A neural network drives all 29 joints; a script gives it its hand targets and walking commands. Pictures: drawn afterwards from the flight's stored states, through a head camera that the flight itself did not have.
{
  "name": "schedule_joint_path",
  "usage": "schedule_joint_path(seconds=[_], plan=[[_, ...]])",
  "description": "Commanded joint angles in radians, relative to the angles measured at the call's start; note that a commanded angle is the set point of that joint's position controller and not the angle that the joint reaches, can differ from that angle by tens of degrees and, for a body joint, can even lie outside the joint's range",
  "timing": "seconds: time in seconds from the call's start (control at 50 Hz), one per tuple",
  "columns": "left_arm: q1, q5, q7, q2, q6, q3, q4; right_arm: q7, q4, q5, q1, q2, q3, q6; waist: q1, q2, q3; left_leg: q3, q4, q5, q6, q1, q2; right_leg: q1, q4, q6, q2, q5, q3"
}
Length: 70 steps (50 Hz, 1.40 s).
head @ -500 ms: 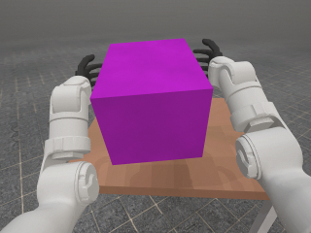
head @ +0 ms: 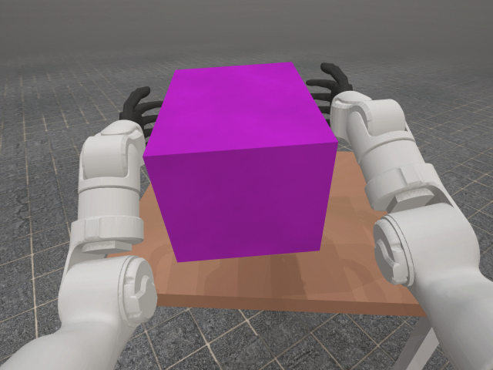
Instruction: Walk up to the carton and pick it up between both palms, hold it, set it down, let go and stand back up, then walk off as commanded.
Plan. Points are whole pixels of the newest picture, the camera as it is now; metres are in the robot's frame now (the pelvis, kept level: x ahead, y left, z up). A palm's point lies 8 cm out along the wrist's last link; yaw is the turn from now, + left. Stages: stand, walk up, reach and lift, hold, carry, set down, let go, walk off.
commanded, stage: hold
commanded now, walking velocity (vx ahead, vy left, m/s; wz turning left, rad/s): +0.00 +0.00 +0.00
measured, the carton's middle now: (240, 151) +0.40 +0.00 +0.24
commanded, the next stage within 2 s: set down in 1.70 s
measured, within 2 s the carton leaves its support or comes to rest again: neither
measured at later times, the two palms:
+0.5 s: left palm (134, 135) +0.36 +0.16 +0.29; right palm (342, 104) +0.37 -0.15 +0.33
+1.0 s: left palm (132, 131) +0.36 +0.16 +0.30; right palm (343, 103) +0.36 -0.15 +0.34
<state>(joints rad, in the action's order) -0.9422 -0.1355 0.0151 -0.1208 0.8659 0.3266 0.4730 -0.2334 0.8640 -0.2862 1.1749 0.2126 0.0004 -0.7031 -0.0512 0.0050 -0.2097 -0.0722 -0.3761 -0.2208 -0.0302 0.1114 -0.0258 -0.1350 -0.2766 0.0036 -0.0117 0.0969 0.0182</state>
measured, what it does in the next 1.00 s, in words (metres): stands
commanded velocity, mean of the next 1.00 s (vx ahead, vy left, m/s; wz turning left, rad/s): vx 0.00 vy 0.00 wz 0.00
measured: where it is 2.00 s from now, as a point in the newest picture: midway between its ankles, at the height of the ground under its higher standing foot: outside the picture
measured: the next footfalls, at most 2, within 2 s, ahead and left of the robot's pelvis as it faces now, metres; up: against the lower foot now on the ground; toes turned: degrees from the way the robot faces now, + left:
none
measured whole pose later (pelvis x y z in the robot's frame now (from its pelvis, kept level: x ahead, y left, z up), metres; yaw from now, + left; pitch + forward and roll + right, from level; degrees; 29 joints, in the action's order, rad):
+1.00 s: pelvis +0.00 +0.00 +0.00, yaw +0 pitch -3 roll -1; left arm -0.95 -0.14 0.01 -0.12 0.87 0.33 0.48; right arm -0.23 0.87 -0.29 1.19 0.22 0.00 -0.71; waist -0.05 0.00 -0.22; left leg -0.07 -0.38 -0.22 -0.03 0.11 -0.03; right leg -0.14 -0.28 0.00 -0.01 0.10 0.02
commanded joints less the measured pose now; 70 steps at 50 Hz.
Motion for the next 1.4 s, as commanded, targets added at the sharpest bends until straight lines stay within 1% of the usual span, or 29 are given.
schedule_joint_path(seconds=[0.0, 0.06, 0.1, 0.14, 0.2, 0.22, 0.26, 0.32, 0.36, 0.46, 0.48, 0.56, 0.64, 0.76, 0.84, 0.9, 0.94, 1.08, 1.32, 1.38], plan=[[-0.927, 0.154, 0.143, 0.553, -0.071, -0.305, -0.230, 0.143, -0.359, -0.288, 0.730, -0.688, -0.180, 0.036, -0.007, 0.052, -0.336, 0.012, 0.050, 0.272, -0.035, 0.121, 0.075, 0.343, -0.038, 0.022, -0.068, -0.246, -0.030], [-0.925, 0.147, 0.149, 0.559, -0.067, -0.303, -0.209, 0.146, -0.342, -0.284, 0.743, -0.682, -0.172, 0.035, -0.006, 0.052, -0.312, 0.010, 0.059, 0.243, -0.036, 0.131, 0.071, 0.331, -0.034, 0.016, -0.069, -0.212, -0.030], [-0.944, 0.138, 0.154, 0.551, -0.067, -0.290, -0.175, 0.149, -0.311, -0.271, 0.757, -0.682, -0.156, 0.033, -0.004, 0.048, -0.282, 0.011, 0.070, 0.185, -0.030, 0.153, 0.070, 0.314, -0.027, 0.013, -0.066, -0.159, -0.031], [-0.959, 0.136, 0.156, 0.554, -0.071, -0.290, -0.172, 0.155, -0.294, -0.263, 0.764, -0.687, -0.150, 0.035, 0.000, 0.047, -0.278, 0.007, 0.078, 0.160, -0.027, 0.165, 0.065, 0.309, -0.029, 0.008, -0.066, -0.134, -0.031], [-0.978, 0.137, 0.157, 0.558, -0.076, -0.287, -0.146, 0.162, -0.273, -0.247, 0.785, -0.690, -0.134, 0.039, -0.001, 0.044, -0.271, 0.003, 0.090, 0.101, -0.020, 0.193, 0.061, 0.297, -0.027, 0.004, -0.064, -0.087, -0.031], [-0.979, 0.129, 0.158, 0.554, -0.077, -0.279, -0.128, 0.164, -0.258, -0.241, 0.790, -0.690, -0.127, 0.040, 0.003, 0.042, -0.257, 0.000, 0.097, 0.076, -0.018, 0.205, 0.059, 0.290, -0.026, 0.002, -0.064, -0.065, -0.033], [-0.993, 0.138, 0.156, 0.558, -0.083, -0.285, -0.138, 0.169, -0.256, -0.238, 0.793, -0.698, -0.126, 0.045, 0.003, 0.042, -0.275, -0.001, 0.097, 0.068, -0.015, 0.211, 0.057, 0.294, -0.030, 0.001, -0.065, -0.067, -0.032], [-1.011, 0.140, 0.154, 0.553, -0.089, -0.281, -0.119, 0.171, -0.233, -0.224, 0.793, -0.701, -0.109, 0.048, -0.001, 0.038, -0.271, -0.002, 0.102, 0.036, -0.013, 0.224, 0.058, 0.285, -0.028, 0.002, -0.061, -0.043, -0.034], [-1.012, 0.141, 0.152, 0.549, -0.094, -0.279, -0.125, 0.173, -0.231, -0.222, 0.785, -0.707, -0.110, 0.051, 0.000, 0.034, -0.284, -0.003, 0.100, 0.043, -0.012, 0.224, 0.057, 0.293, -0.031, 0.002, -0.060, -0.051, -0.034], [-1.005, 0.154, 0.146, 0.545, -0.099, -0.283, -0.151, 0.169, -0.256, -0.234, 0.769, -0.713, -0.125, 0.054, 0.001, 0.032, -0.323, 0.004, 0.086, 0.116, -0.017, 0.193, 0.064, 0.310, -0.034, 0.009, -0.058, -0.107, -0.033], [-0.997, 0.157, 0.146, 0.550, -0.098, -0.291, -0.162, 0.168, -0.263, -0.238, 0.761, -0.712, -0.127, 0.054, -0.003, 0.037, -0.331, 0.004, 0.081, 0.135, -0.020, 0.185, 0.065, 0.314, -0.035, 0.008, -0.058, -0.126, -0.032], [-0.976, 0.166, 0.142, 0.552, -0.094, -0.302, -0.206, 0.160, -0.310, -0.262, 0.747, -0.711, -0.154, 0.053, -0.002, 0.039, -0.369, 0.007, 0.063, 0.217, -0.027, 0.150, 0.070, 0.338, -0.041, 0.014, -0.063, -0.198, -0.030], [-0.955, 0.163, 0.143, 0.546, -0.084, -0.304, -0.228, 0.150, -0.336, -0.278, 0.732, -0.698, -0.165, 0.045, -0.008, 0.048, -0.370, 0.008, 0.051, 0.263, -0.034, 0.127, 0.073, 0.347, -0.042, 0.019, -0.064, -0.239, -0.030], [-0.954, 0.162, 0.146, 0.555, -0.076, -0.308, -0.227, 0.147, -0.347, -0.283, 0.745, -0.694, -0.168, 0.038, -0.009, 0.051, -0.349, 0.010, 0.055, 0.245, -0.034, 0.131, 0.073, 0.338, -0.038, 0.019, -0.067, -0.221, -0.030], [-0.954, 0.147, 0.149, 0.547, -0.072, -0.290, -0.185, 0.151, -0.320, -0.274, 0.761, -0.691, -0.162, 0.035, 0.002, 0.043, -0.313, 0.010, 0.066, 0.204, -0.028, 0.149, 0.070, 0.322, -0.031, 0.016, -0.065, -0.176, -0.031], [-0.964, 0.142, 0.153, 0.547, -0.073, -0.286, -0.175, 0.154, -0.287, -0.266, 0.756, -0.691, -0.149, 0.034, -0.004, 0.046, -0.293, 0.008, 0.072, 0.177, -0.027, 0.158, 0.067, 0.311, -0.028, 0.012, -0.063, -0.154, -0.032], [-0.964, 0.134, 0.156, 0.541, -0.072, -0.276, -0.145, 0.156, -0.268, -0.256, 0.761, -0.687, -0.140, 0.033, 0.000, 0.044, -0.273, 0.009, 0.078, 0.149, -0.023, 0.169, 0.066, 0.302, -0.025, 0.010, -0.062, -0.128, -0.032], [-0.980, 0.132, 0.160, 0.541, -0.079, -0.270, -0.137, 0.165, -0.252, -0.241, 0.770, -0.691, -0.126, 0.041, 0.000, 0.039, -0.278, 0.006, 0.086, 0.115, -0.019, 0.188, 0.061, 0.300, -0.028, 0.004, -0.060, -0.097, -0.032], [-0.969, 0.176, 0.142, 0.554, -0.087, -0.317, -0.253, 0.150, -0.363, -0.280, 0.740, -0.709, -0.170, 0.044, -0.012, 0.046, -0.405, 0.007, 0.048, 0.260, -0.032, 0.126, 0.073, 0.353, -0.044, 0.018, -0.064, -0.247, -0.032], [-0.957, 0.176, 0.140, 0.557, -0.083, -0.318, -0.253, 0.146, -0.376, -0.288, 0.740, -0.703, -0.177, 0.041, -0.009, 0.051, -0.398, 0.008, 0.045, 0.280, -0.035, 0.120, 0.075, 0.353, -0.044, 0.021, -0.067, -0.261, -0.031]])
